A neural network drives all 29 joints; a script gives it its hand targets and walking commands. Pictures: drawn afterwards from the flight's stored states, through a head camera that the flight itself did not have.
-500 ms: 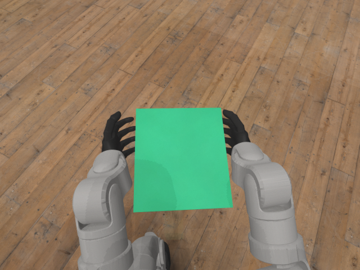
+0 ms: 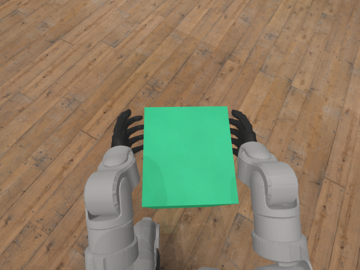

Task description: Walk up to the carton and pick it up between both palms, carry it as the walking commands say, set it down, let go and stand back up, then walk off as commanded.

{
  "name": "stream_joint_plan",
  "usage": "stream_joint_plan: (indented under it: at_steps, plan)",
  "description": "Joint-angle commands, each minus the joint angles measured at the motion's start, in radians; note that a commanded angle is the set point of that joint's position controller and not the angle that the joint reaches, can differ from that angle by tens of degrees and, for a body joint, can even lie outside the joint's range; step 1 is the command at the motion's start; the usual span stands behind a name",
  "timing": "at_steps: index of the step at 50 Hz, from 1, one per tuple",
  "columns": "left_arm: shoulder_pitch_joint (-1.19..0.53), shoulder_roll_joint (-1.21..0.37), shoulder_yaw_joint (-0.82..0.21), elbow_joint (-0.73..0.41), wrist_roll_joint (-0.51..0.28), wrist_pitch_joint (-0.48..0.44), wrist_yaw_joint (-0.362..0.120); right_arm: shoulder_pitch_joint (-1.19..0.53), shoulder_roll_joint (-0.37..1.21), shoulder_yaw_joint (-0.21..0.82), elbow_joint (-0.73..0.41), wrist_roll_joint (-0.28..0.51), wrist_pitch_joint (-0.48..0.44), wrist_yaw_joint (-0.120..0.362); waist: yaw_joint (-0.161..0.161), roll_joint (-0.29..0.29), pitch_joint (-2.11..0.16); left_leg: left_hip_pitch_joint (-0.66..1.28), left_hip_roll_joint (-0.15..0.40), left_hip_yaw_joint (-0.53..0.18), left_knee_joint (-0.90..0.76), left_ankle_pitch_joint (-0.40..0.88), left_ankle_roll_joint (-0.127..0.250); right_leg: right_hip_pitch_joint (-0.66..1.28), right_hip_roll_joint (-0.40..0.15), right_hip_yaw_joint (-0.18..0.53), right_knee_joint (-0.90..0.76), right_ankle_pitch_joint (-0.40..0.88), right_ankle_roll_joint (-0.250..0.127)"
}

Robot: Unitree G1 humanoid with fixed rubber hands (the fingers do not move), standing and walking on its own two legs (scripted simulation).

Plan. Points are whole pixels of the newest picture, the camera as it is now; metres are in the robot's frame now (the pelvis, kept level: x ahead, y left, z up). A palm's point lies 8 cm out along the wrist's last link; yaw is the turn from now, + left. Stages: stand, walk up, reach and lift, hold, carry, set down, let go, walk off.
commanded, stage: carry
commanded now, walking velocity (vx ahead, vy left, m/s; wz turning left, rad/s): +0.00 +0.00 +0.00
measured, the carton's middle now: (183, 168) +0.31 +0.02 -0.02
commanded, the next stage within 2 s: none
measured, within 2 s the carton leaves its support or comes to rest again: neither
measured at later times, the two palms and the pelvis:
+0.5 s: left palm out of the picture +0.80 -0.01 +0.05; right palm (275, 12) +0.76 -0.24 +0.05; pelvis +0.47 -0.09 -0.01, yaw -3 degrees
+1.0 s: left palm out of the picture +1.15 -0.12 +0.06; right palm out of the picture +1.10 -0.34 +0.05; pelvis +0.82 -0.19 -0.03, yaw -3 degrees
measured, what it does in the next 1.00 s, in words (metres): walks ahead: left foot, then right foot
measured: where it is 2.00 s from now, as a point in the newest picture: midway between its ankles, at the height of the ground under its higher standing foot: (232, 70)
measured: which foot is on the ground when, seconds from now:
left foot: up 0.00-0.04, down 0.06-0.34, up 0.36-0.62, down 0.64-0.94, up 0.96-1.00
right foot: down 0.00-0.06, up 0.08-0.32, down 0.34-0.64, up 0.66-0.90, down 0.92-1.00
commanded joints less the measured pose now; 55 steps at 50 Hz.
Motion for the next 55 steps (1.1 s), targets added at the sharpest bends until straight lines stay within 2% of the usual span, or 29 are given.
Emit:
stream_joint_plan:
  at_steps: [1, 2, 3, 5, 6, 7, 8, 11, 14, 15, 16, 17, 18, 19, 21, 23, 26, 29, 31, 32, 33, 34, 36, 41, 45, 47, 48, 51, 55]
  plan:
    - [-0.483, -0.934, -0.704, -0.199, -0.465, 0.032, -0.307, -0.292, 0.973, 0.571, -0.163, 0.299, -0.05, 0.215, -0.068, 0.19, -0.723, 0.713, -0.14, 0.256, -0.734, 0.715, 0.024, 0.186, -0.126, 0.118, 0.302, 1.697, 0.184]
    - [-0.484, -0.913, -0.711, -0.156, -0.475, 0.052, -0.318, -0.26, 0.987, 0.555, -0.135, 0.274, -0.043, 0.208, -0.135, 0.227, -0.765, 1.029, 0.061, 0.052, -0.739, 1.201, 0.186, -0.087, -0.088, 0.058, 0.646, 1.238, 0.229]
    - [-0.418, -0.936, -0.704, -0.081, -0.459, 0.072, -0.338, -0.235, 1.006, 0.52, -0.069, 0.252, -0.032, 0.207, -0.124, 0.438, -0.839, 1.414, 0.428, -0.413, -0.562, 2.139, 0.412, -0.51, 0.079, 0.117, 0.935, -0.125, 0.26]
    - [-0.448, -0.942, -0.696, 0.013, -0.474, 0.091, -0.375, -0.266, 0.982, 0.49, -0.023, 0.196, -0.027, 0.193, -0.128, 0.409, -0.83, 1.434, 0.518, -0.592, -0.606, 1.907, 0.469, -0.734, 0.038, 0.338, 1.252, -0.211, 0.193]
    - [-0.455, -0.866, -0.529, 0.271, -0.357, 0.049, -0.383, -0.284, 0.929, 0.355, 0.195, 0.093, -0.076, 0.191, -0.125, 0.308, -0.745, 1.318, 0.486, -0.597, -0.606, 1.694, 0.436, -0.81, 0.013, 0.368, 1.242, -0.266, 0.151]
    - [-0.471, -0.857, -0.477, 0.317, -0.334, 0.003, -0.381, -0.358, 0.924, 0.345, 0.17, 0.108, -0.116, 0.193, -0.126, 0.192, -0.64, 1.25, 0.436, -0.581, -0.608, 1.556, 0.393, -0.908, 0.018, 0.342, 1.205, -0.291, 0.115]
    - [-0.552, -0.947, -0.596, 0.064, -0.441, -0.009, -0.371, -0.504, 0.998, 0.519, -0.138, 0.269, -0.113, 0.201, -0.124, 0.115, -0.568, 1.218, 0.402, -0.546, -0.596, 1.487, 0.342, -0.978, 0.021, 0.303, 1.164, -0.281, 0.098]
    - [-0.413, -0.979, -0.493, 0.102, -0.361, -0.017, -0.32, -0.628, 1.042, 0.632, -0.204, 0.383, -0.069, 0.212, -0.087, -0.002, -0.597, 1.166, 0.347, -0.379, -0.594, 1.292, 0.226, -0.893, -0.02, 0.197, 0.795, -0.127, 0.076]
    - [-0.261, -0.917, -0.368, 0.253, -0.199, -0.074, -0.282, -0.548, 0.98, 0.547, -0.022, 0.314, -0.1, 0.237, -0.044, 0.187, -0.633, 0.783, 0.158, -0.063, -0.554, 1.281, 0.062, -0.188, 0.049, 0.0, 0.006, 0.512, 0.089]
    - [-0.278, -0.947, -0.404, 0.135, -0.208, -0.103, -0.271, -0.572, 0.986, 0.597, -0.122, 0.358, -0.119, 0.248, -0.013, 0.244, -0.68, 0.679, 0.152, -0.026, -0.425, 1.274, 0.022, 0.08, 0.054, 0.003, -0.122, 0.771, 0.092]
    - [-0.304, -1.011, -0.467, 0.012, -0.249, -0.11, -0.263, -0.635, 1.006, 0.669, -0.251, 0.422, -0.117, 0.263, 0.02, 0.224, -0.747, 0.563, 0.144, 0.017, -0.277, 1.068, -0.024, 0.327, -0.007, 0.064, -0.159, 1.1, 0.045]
    - [-0.324, -1.046, -0.528, -0.091, -0.31, -0.085, -0.254, -0.703, 1.029, 0.746, -0.366, 0.501, -0.086, 0.271, 0.03, 0.062, -0.812, 0.352, 0.042, 0.021, -0.062, 0.343, -0.071, 0.59, -0.244, 0.324, -0.076, 1.829, -0.054]
    - [-0.339, -1.02, -0.531, -0.066, -0.301, -0.056, -0.249, -0.641, 1.032, 0.714, -0.272, 0.503, -0.048, 0.275, 0.014, -0.05, -0.901, 0.271, -0.026, -0.068, 0.129, -0.099, -0.1, 0.748, -0.44, 0.518, -0.007, 2.32, -0.153]
    - [-0.307, -1.011, -0.508, 0.024, -0.251, -0.047, -0.245, -0.573, 1.023, 0.657, -0.144, 0.482, -0.021, 0.285, 0.017, -0.12, -0.973, 0.211, -0.017, -0.213, 0.246, -0.109, -0.087, 0.834, -0.476, 0.603, 0.001, 2.262, -0.245]
    - [-0.219, -0.951, -0.388, 0.181, -0.159, -0.084, -0.254, -0.527, 0.968, 0.565, -0.013, 0.405, -0.06, 0.294, 0.015, 0.003, -0.897, 0.087, 0.007, -0.195, 0.204, -0.129, -0.044, 0.726, -0.392, 0.571, 0.011, 1.986, -0.211]
    - [-0.333, -1.014, -0.546, -0.035, -0.278, -0.066, -0.262, -0.527, 1.013, 0.64, -0.173, 0.454, -0.063, 0.292, 0.006, 0.114, -0.8, -0.091, 0.037, -0.15, 0.123, -0.177, -0.039, 0.724, -0.373, 0.541, 0.052, 1.858, -0.194]
    - [-0.385, -1.028, -0.613, -0.006, -0.327, -0.021, -0.262, -0.467, 0.992, 0.592, -0.109, 0.41, -0.034, 0.282, 0.001, 0.131, -0.786, -0.13, 0.058, -0.095, -0.075, -0.158, -0.027, 0.725, -0.352, 0.495, 0.079, 1.83, -0.161]
    - [-0.412, -1.011, -0.641, -0.031, -0.363, 0.005, -0.275, -0.432, 0.988, 0.562, -0.103, 0.38, -0.029, 0.28, -0.009, 0.088, -0.731, 0.21, 0.025, 0.014, -0.476, 0.097, -0.035, 0.417, -0.244, 0.285, 0.095, 1.742, -0.052]
    - [-0.43, -0.998, -0.658, -0.035, -0.393, 0.021, -0.284, -0.378, 1.003, 0.547, -0.086, 0.353, -0.033, 0.275, -0.075, 0.175, -0.782, 0.762, 0.081, 0.011, -0.674, 0.734, 0.021, -0.001, -0.177, 0.154, 0.297, 1.425, 0.08]
    - [-0.44, -0.984, -0.674, -0.042, -0.403, 0.032, -0.291, -0.352, 1.003, 0.54, -0.078, 0.344, -0.036, 0.27, -0.091, 0.44, -0.846, 1.174, 0.396, -0.349, -0.543, 1.754, 0.188, -0.405, -0.067, 0.123, 0.552, 0.59, 0.185]
    - [-0.522, -1.002, -0.714, -0.094, -0.448, 0.054, -0.304, -0.366, 1.0, 0.502, -0.072, 0.317, -0.035, 0.254, -0.103, 0.664, -0.844, 1.326, 0.525, -0.518, -0.533, 2.192, 0.343, -0.598, 0.062, 0.185, 0.787, -0.136, 0.199]
    - [-0.549, -1.006, -0.718, -0.01, -0.456, 0.07, -0.319, -0.371, 0.99, 0.469, -0.01, 0.285, -0.029, 0.251, -0.1, 0.611, -0.796, 1.305, 0.54, -0.532, -0.556, 2.066, 0.334, -0.678, 0.027, 0.285, 0.893, -0.128, 0.174]
    - [-0.584, -0.998, -0.676, 0.075, -0.48, 0.069, -0.333, -0.471, 0.972, 0.449, -0.049, 0.286, -0.027, 0.246, -0.115, 0.332, -0.541, 1.198, 0.452, -0.468, -0.586, 1.701, 0.241, -0.911, 0.033, 0.276, 0.948, -0.185, 0.156]
    - [-0.485, -1.025, -0.576, 0.147, -0.415, 0.064, -0.312, -0.619, 0.987, 0.547, -0.13, 0.357, -0.018, 0.249, -0.083, 0.255, -0.493, 1.167, 0.361, -0.272, -0.576, 1.404, 0.11, -0.881, -0.053, 0.085, 0.499, 0.013, 0.138]
    - [-0.404, -1.068, -0.539, 0.108, -0.361, 0.056, -0.292, -0.657, 0.985, 0.602, -0.188, 0.398, -0.004, 0.266, 0.009, 0.285, -0.645, 0.602, 0.259, 0.014, -0.218, 1.267, -0.068, 0.17, 0.022, -0.023, -0.135, 0.819, 0.108]
    - [-0.372, -1.054, -0.519, 0.161, -0.35, 0.058, -0.288, -0.664, 1.002, 0.602, -0.15, 0.425, 0.023, 0.274, 0.024, -0.183, -0.829, 0.177, 0.013, -0.072, 0.25, -0.223, -0.132, 0.659, -0.403, 0.45, 0.038, 2.217, -0.135]
    - [-0.344, -1.04, -0.514, 0.187, -0.309, 0.047, -0.283, -0.677, 1.019, 0.609, -0.129, 0.455, 0.033, 0.284, 0.023, -0.206, -0.872, 0.114, 0.005, -0.13, 0.353, -0.215, -0.105, 0.694, -0.455, 0.54, 0.011, 2.212, -0.23]
    - [-0.362, -1.055, -0.497, 0.119, -0.293, 0.028, -0.271, -0.648, 1.029, 0.612, -0.127, 0.471, 0.017, 0.304, 0.007, 0.117, -0.762, -0.045, 0.095, -0.133, 0.277, -0.215, -0.078, 0.533, -0.418, 0.52, 0.059, 1.709, -0.187]
    - [-0.413, -1.068, -0.545, 0.073, -0.323, 0.021, -0.258, -0.609, 1.007, 0.579, -0.132, 0.449, 0.002, 0.303, 0.002, 0.082, -0.73, 0.045, 0.124, -0.096, -0.189, -0.157, -0.038, 0.427, -0.376, 0.41, 0.078, 1.59, -0.147]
